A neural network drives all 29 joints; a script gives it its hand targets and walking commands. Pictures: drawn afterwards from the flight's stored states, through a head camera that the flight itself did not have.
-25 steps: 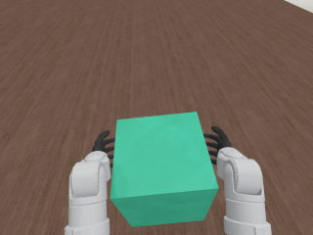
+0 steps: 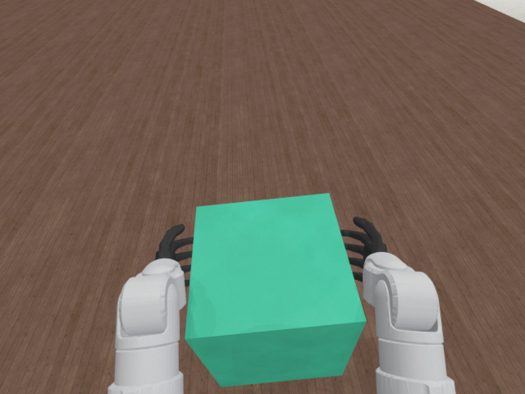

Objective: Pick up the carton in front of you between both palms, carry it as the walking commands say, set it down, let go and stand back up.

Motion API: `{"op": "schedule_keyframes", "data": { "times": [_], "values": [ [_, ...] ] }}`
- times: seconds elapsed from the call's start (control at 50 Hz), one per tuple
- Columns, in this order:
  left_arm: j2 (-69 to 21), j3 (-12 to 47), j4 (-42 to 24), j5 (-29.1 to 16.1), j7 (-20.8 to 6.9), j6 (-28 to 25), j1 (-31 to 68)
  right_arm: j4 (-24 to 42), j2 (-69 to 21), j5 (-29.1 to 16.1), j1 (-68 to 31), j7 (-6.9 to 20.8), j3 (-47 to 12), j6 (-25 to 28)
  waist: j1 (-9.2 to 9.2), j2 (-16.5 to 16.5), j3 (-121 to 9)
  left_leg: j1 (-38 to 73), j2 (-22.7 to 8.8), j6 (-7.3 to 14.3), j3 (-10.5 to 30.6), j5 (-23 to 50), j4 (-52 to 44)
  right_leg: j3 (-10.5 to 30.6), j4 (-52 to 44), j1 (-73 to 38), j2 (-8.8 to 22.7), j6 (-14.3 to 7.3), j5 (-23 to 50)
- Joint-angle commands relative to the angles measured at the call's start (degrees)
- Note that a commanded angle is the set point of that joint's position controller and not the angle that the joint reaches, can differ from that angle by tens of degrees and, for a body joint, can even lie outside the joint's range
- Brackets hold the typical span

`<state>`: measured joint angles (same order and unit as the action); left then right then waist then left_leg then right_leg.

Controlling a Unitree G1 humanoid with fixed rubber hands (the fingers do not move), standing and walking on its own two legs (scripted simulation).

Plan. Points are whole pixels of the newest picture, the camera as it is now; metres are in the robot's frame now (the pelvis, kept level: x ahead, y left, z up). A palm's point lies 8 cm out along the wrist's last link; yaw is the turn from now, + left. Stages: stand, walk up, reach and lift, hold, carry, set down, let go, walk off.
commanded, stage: carry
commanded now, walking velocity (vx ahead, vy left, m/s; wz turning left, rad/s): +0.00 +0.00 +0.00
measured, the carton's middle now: (272, 294) +0.27 +0.00 -0.01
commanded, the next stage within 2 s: hold in 1.08 s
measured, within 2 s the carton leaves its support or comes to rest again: neither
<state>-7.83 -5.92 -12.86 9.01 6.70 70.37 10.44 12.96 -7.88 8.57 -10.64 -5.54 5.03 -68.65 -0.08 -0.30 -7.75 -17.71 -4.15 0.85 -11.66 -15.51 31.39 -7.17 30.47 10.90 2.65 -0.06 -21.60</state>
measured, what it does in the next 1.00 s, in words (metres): stands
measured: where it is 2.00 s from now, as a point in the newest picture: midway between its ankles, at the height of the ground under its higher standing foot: outside the picture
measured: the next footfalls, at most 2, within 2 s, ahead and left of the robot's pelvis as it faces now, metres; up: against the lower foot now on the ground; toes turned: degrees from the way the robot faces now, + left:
none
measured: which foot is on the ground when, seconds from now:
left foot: down 0.00-1.00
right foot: down 0.00-1.00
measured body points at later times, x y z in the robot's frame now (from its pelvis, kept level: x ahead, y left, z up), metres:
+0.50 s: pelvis -0.03 +0.00 +0.00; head -0.07 +0.00 +0.45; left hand +0.25 +0.15 +0.04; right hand +0.25 -0.15 +0.04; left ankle +0.01 +0.10 -0.73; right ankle -0.06 -0.10 -0.73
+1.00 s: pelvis -0.04 +0.00 +0.00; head -0.06 +0.00 +0.45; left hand +0.25 +0.15 +0.03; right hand +0.26 -0.15 +0.03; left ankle +0.01 +0.11 -0.73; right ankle -0.06 -0.10 -0.73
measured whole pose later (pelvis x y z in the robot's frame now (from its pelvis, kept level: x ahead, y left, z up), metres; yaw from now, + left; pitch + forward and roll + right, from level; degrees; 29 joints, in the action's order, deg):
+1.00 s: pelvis -0.04 +0.00 +0.00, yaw +0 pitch +2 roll +0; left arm -7.9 -8.2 9.3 13.6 2.5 43.3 10.8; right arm -9.6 -7.9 13.4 -10.9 -2.2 8.6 -41.2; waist 0.0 -0.2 -6.0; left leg -19.8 -4.4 1.5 -11.6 -10.8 29.0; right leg -7.3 30.1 14.0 2.3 -0.6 -17.9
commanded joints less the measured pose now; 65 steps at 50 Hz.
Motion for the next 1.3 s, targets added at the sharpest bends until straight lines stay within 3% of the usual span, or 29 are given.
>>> {"op": "schedule_keyframes", "data": {
  "times": [0.0, 0.16, 0.34, 0.52, 0.62, 0.78, 1.06, 1.08, 1.1, 1.12, 1.14, 1.18, 1.28],
  "values": [
    [-56.3, 40.2, -2.9, -25.2, -18.3, -2.5, 27.5, 0.0, -58.6, -24.0, -23.9, 16.7, -39.3, 1.1, 0.07, 0.1, -9.9, 8.2, -5.9, 0.2, 6.5, 18.6, -3.4, 5.0, -4.8, 0.8, 6.5, -0.7, 21.5],
    [-55.4, 39.4, 0.2, -22.8, -18.6, -9.0, 27.3, -2.8, -57.0, -21.7, -23.9, 17.2, -38.3, 7.3, 0.05, 0.1, -9.3, 8.0, -6.1, 0.3, 7.0, 14.2, -5.2, 5.5, -6.4, 2.1, 6.3, -1.3, 15.7],
    [-51.8, 34.9, 6.0, -17.3, -18.6, -17.8, 24.3, -8.3, -53.4, -16.0, -20.8, 17.2, -33.5, 16.1, 0.00, 0.2, -9.2, 7.4, -6.1, 0.3, 7.1, 12.4, -5.8, 5.8, -6.8, 3.1, 6.2, -1.5, 13.3],
    [-49.3, 26.2, 17.0, -9.4, -18.1, -29.1, 27.0, -19.1, -50.6, -9.0, -24.5, 17.2, -25.0, 27.5, -0.01, 0.3, -9.4, 6.6, -6.2, 0.2, 7.2, 10.6, -6.5, 5.8, -6.9, 4.0, 6.1, -1.8, 10.7],
    [-51.6, 24.7, 21.1, -7.9, -18.5, -34.0, 29.6, -23.5, -53.0, -7.6, -27.3, 17.7, -23.6, 32.3, 0.01, 0.4, -10.9, 7.1, -6.2, 0.3, 7.3, 11.0, -6.4, 5.8, -6.5, 3.4, 6.0, -1.9, 10.8],
    [-53.3, 29.7, 17.5, -10.7, -18.6, -31.8, 27.3, -20.2, -54.8, -10.0, -24.4, 17.8, -27.9, 30.1, 0.00, 0.5, -12.9, 8.1, -6.4, 0.4, 7.2, 15.1, -5.5, 5.8, -5.4, 2.5, 6.1, -1.7, 13.8],
    [-51.8, 29.2, 16.3, -10.6, -18.3, -30.6, 27.0, -18.8, -53.2, -10.1, -24.6, 17.4, -27.8, 29.0, 0.05, 0.3, -11.4, 7.3, -6.3, 0.4, 7.3, 14.0, -5.7, 5.8, -5.8, 3.0, 6.1, -1.7, 13.7],
    [-52.8, 28.1, 15.8, -10.2, -18.6, -30.3, 22.3, -19.6, -55.0, -9.2, -19.9, 17.8, -26.1, 29.0, 0.24, -4.2, -6.3, 22.2, 9.0, 1.6, 15.4, 25.6, -6.4, 13.1, -9.8, 2.1, -6.3, -2.0, 28.3],
    [-51.9, 28.1, 14.9, -9.7, -18.2, -31.1, 22.6, -17.7, -54.5, -8.9, -21.5, 17.4, -26.5, 30.0, -0.05, -3.0, -9.0, 26.7, 7.7, 1.6, 17.0, 30.1, -6.2, 14.4, -9.0, 2.9, -5.6, -1.9, 32.8],
    [-49.7, 27.5, 14.5, -9.3, -18.0, -31.1, 21.6, -18.7, -52.6, -8.4, -19.3, 16.9, -25.3, 30.4, -0.26, -2.4, -9.0, 26.8, 7.2, 1.1, 17.2, 30.6, -6.7, 13.9, -10.2, 0.4, -6.1, -2.0, 29.4],
    [-49.7, 27.7, 14.5, -8.9, -17.8, -31.3, 21.5, -18.5, -51.9, -7.8, -20.0, 16.9, -25.3, 30.6, 0.70, -1.6, -7.5, 27.0, 8.0, 0.7, 16.9, 29.9, -7.1, 14.0, -10.6, 0.5, -5.8, -1.4, 30.6],
    [-50.2, 28.3, 15.2, -9.1, -17.4, -31.4, 22.9, -19.1, -51.7, -7.8, -21.0, 16.5, -24.5, 31.0, -0.02, 0.3, -7.4, 27.3, 8.2, 0.2, 16.9, 27.5, -8.1, 14.0, -10.8, -1.1, -6.4, -1.4, 27.1],
    [-50.1, 27.0, 16.1, -8.0, -17.3, -31.8, 24.3, -21.0, -51.5, -7.8, -23.8, 17.2, -23.7, 31.6, 0.63, 0.0, -4.2, 27.3, 8.0, 0.6, 16.3, 19.2, -8.7, 14.4, -12.4, 1.9, -5.6, -2.1, 17.7]
  ]
}}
